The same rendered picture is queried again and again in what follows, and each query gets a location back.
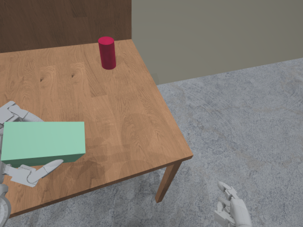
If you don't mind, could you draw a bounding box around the table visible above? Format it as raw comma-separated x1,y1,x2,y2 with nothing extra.
0,0,193,218

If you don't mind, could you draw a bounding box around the left robot hand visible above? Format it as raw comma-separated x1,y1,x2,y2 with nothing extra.
0,101,63,187

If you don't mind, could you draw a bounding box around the sponge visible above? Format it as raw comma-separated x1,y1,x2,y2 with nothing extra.
1,122,86,168

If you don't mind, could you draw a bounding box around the robot left forearm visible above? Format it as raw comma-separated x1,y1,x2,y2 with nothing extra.
0,184,11,227

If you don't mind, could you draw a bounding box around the right robot hand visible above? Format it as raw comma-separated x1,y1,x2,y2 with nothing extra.
214,181,252,227

